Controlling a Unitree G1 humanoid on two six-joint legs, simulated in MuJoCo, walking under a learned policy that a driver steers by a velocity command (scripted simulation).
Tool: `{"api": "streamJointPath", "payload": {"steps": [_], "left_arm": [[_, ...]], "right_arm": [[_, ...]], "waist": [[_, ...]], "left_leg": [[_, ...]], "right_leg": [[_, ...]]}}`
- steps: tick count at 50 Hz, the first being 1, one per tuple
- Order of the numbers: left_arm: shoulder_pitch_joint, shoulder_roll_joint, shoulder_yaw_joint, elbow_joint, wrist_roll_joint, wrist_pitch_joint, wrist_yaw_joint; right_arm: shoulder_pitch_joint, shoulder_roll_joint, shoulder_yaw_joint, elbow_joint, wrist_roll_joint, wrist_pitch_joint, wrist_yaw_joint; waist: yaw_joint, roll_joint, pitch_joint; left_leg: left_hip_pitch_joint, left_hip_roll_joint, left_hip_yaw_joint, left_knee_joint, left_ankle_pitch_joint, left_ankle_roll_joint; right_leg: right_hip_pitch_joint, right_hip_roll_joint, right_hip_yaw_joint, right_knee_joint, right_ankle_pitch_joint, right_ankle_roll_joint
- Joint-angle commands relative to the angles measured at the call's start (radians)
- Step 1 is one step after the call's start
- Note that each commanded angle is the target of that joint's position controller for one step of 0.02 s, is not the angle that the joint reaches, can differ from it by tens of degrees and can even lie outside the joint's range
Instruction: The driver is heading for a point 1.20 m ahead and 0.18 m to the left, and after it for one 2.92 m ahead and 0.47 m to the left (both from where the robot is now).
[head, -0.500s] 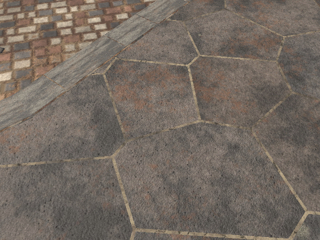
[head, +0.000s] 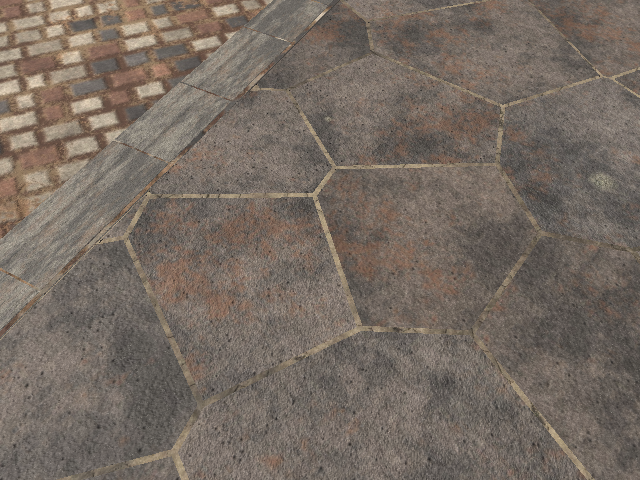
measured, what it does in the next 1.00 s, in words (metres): walks ahead, turning left: right foot, then left foot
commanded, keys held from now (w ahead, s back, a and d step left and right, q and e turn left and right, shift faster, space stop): w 0.38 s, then w+q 0.62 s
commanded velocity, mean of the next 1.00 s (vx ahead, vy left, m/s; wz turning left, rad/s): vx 0.50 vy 0.00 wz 0.20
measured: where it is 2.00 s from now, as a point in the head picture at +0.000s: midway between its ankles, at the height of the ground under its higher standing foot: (266, 254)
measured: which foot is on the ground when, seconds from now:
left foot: down 0.00-0.40, up 0.42-0.94, down 0.96-1.00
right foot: up 0.00-0.38, down 0.40-0.94, up 0.96-1.00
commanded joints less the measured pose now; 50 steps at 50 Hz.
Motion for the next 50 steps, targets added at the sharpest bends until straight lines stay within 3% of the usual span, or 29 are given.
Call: {"api": "streamJointPath", "payload": {"steps": [1,3,8,11,14,17,18,19,20,21,22,23,24,25,26,27,31,37,41,44,46,47,48,49,50], "left_arm": [[0.033,0.061,0.007,-0.058,0.016,0.007,-0.016],[0.016,0.049,0.003,-0.063,0.021,0.016,-0.023],[-0.205,0.024,-0.018,-0.135,0.018,0.015,-0.034],[-0.308,0.005,-0.033,-0.165,0.011,0.01,-0.036],[-0.372,0.017,-0.035,-0.186,0.005,0.006,-0.032],[-0.366,0.037,-0.028,-0.192,0.007,-0.002,-0.023],[-0.314,0.046,-0.022,-0.177,0.011,-0.006,-0.018],[-0.198,0.056,-0.013,-0.137,0.017,-0.014,-0.01],[-0.042,0.098,0.004,-0.087,0.033,-0.026,0.001],[0.106,0.199,0.03,-0.076,0.059,-0.032,0.015],[0.113,0.233,0.044,-0.068,0.033,-0.017,0.009],[0.027,0.158,0.028,-0.074,0.006,-0.011,0.005],[-0.061,0.099,0.012,-0.087,0.001,-0.015,0.002],[-0.101,0.061,0.003,-0.086,0.002,-0.022,0.0],[-0.111,0.041,-0.003,-0.077,-0.002,-0.028,0.004],[-0.104,0.04,-0.004,-0.068,-0.003,-0.037,0.007],[-0.047,0.06,0.006,-0.036,-0.01,-0.063,0.012],[0.024,0.051,0.002,0.005,-0.007,-0.059,0.02],[0.09,0.073,0.006,0.04,-0.005,-0.05,0.032],[0.083,0.103,0.012,0.049,0.0,-0.036,0.042],[0.063,0.134,0.021,0.046,0.004,-0.019,0.047],[0.055,0.146,0.025,0.039,0.002,-0.009,0.044],[0.034,0.14,0.024,0.016,-0.002,-0.008,0.039],[0.084,0.008,-0.002,-0.05,-0.01,-0.015,0.018],[-0.039,0.088,0.012,-0.095,-0.007,-0.027,0.011]], "right_arm": [[0.099,-0.083,-0.02,0.001,0.012,-0.024,0.001],[0.138,-0.093,-0.023,0.024,0.022,-0.038,0.005],[0.213,-0.099,-0.025,0.066,0.027,-0.033,0.006],[0.258,-0.113,-0.029,0.087,0.027,-0.032,0.006],[0.296,-0.126,-0.031,0.107,0.021,-0.027,0.003],[0.292,-0.139,-0.034,0.121,0.016,-0.019,-0.005],[0.281,-0.146,-0.035,0.124,0.016,-0.017,-0.008],[0.27,-0.148,-0.035,0.127,0.019,-0.011,-0.009],[0.279,-0.125,-0.027,0.123,0.025,-0.01,-0.009],[0.303,-0.044,-0.003,0.073,0.048,-0.013,-0.004],[0.371,-0.043,-0.009,0.083,0.048,-0.006,-0.01],[0.284,-0.119,-0.032,0.088,0.025,0.006,-0.015],[0.238,-0.095,-0.029,0.077,0.026,0.003,-0.006],[0.222,-0.074,-0.026,0.081,0.027,0.008,-0.001],[0.226,-0.068,-0.029,0.089,0.013,0.022,0.006],[0.252,-0.052,-0.027,0.097,0.004,0.035,0.014],[0.156,-0.037,-0.033,0.068,0.004,0.056,0.03],[-0.047,-0.01,-0.02,-0.003,0.004,0.054,0.046],[-0.164,-0.005,-0.008,-0.055,-0.002,0.052,0.057],[-0.14,-0.025,-0.016,-0.062,-0.005,0.053,0.052],[-0.022,-0.054,-0.033,-0.035,-0.006,0.051,0.042],[0.089,-0.08,-0.049,-0.002,-0.01,0.043,0.035],[0.24,-0.144,-0.076,0.04,-0.024,0.038,0.021],[0.223,-0.265,-0.107,0.029,-0.022,0.041,0.008],[0.257,-0.276,-0.111,0.018,0.013,0.054,0.007]], "waist": [[-0.013,0.119,-0.042],[-0.005,0.121,-0.041],[-0.044,0.107,0.021],[-0.072,0.111,0.027],[-0.089,0.112,0.032],[-0.069,0.114,0.03],[-0.041,0.114,0.005],[0.013,0.093,-0.054],[0.067,0.055,-0.151],[0.1,-0.107,-0.3],[0.067,-0.209,-0.355],[0.042,-0.055,-0.197],[0.01,-0.039,-0.083],[-0.013,-0.037,-0.036],[-0.034,-0.047,-0.004],[-0.05,-0.076,-0.007],[-0.057,-0.034,0.019],[-0.024,-0.032,0.056],[0.008,-0.031,0.076],[-0.021,-0.054,0.038],[-0.078,-0.075,-0.041],[-0.126,-0.063,-0.107],[-0.202,0.012,-0.189],[-0.117,0.247,-0.262],[-0.168,0.143,-0.309]], "left_leg": [[0.192,0.262,-0.315,-0.274,0.132,0.131],[0.196,0.255,-0.268,-0.297,0.201,0.144],[0.213,0.218,-0.17,-0.36,0.232,0.142],[0.228,0.208,-0.124,-0.348,0.304,0.126],[0.289,0.235,-0.122,-0.314,0.359,0.119],[0.358,0.27,-0.127,-0.242,0.484,0.105],[0.37,0.267,-0.116,-0.171,0.601,0.093],[0.362,0.239,-0.085,-0.029,0.689,0.077],[0.243,0.195,-0.061,0.166,0.588,0.058],[-0.041,0.103,-0.008,0.505,0.181,0.021],[-0.248,-0.015,-0.037,0.721,-0.382,0.016],[-0.306,0.051,-0.115,0.765,-0.302,0.029],[-0.297,0.087,-0.118,0.725,-0.212,0.03],[-0.26,0.113,-0.111,0.68,-0.161,0.027],[-0.226,0.126,-0.107,0.654,-0.134,0.019],[-0.192,0.132,-0.102,0.648,-0.115,0.01],[-0.301,0.144,-0.09,0.633,-0.003,-0.009],[-0.36,0.13,-0.022,0.378,0.175,-0.02],[-0.33,0.107,0.058,0.213,0.161,0.019],[-0.237,0.041,0.109,0.164,0.035,0.074],[-0.096,-0.027,0.13,0.147,-0.076,0.124],[0.051,-0.054,0.113,0.088,-0.085,0.153],[0.289,0.019,-0.025,0.005,-0.107,0.202],[0.609,0.336,-0.529,-0.026,-0.064,0.347],[0.644,0.393,-0.816,-0.174,-0.074,0.409]], "right_leg": [[-0.2,-0.092,0.023,-0.006,0.048,0.017],[-0.229,-0.103,-0.003,-0.038,0.068,0.03],[-0.339,-0.158,-0.073,-0.254,0.238,0.065],[-0.287,-0.143,-0.11,-0.416,0.317,0.067],[-0.251,-0.123,-0.125,-0.509,0.318,0.049],[-0.19,-0.098,-0.129,-0.574,0.234,0.011],[-0.114,-0.073,-0.137,-0.605,0.2,-0.005],[0.031,-0.042,-0.153,-0.672,0.216,-0.026],[0.273,-0.091,-0.096,-0.686,0.225,-0.057],[0.574,-0.383,0.251,-0.715,0.125,-0.135],[0.628,-0.532,0.57,-0.835,0.102,-0.205],[0.488,-0.47,0.463,-0.859,0.012,-0.168],[0.344,-0.427,0.324,-0.908,0.038,-0.137],[0.257,-0.38,0.222,-0.95,0.094,-0.1],[0.196,-0.336,0.137,-0.979,0.14,-0.064],[0.161,-0.328,0.087,-0.993,0.193,-0.059],[0.194,-0.313,-0.049,-1.021,0.363,-0.061],[0.253,-0.285,-0.204,-1.004,0.52,-0.045],[0.357,-0.319,-0.261,-0.965,0.653,-0.038],[0.439,-0.337,-0.308,-0.832,1.0,-0.026],[0.456,-0.343,-0.325,-0.613,1.196,-0.028],[0.404,-0.34,-0.327,-0.427,1.125,-0.023],[0.222,-0.312,-0.336,-0.148,0.866,0.008],[-0.23,-0.128,-0.308,0.22,-0.084,0.066],[-0.401,-0.039,-0.078,0.356,-0.17,0.077]]}}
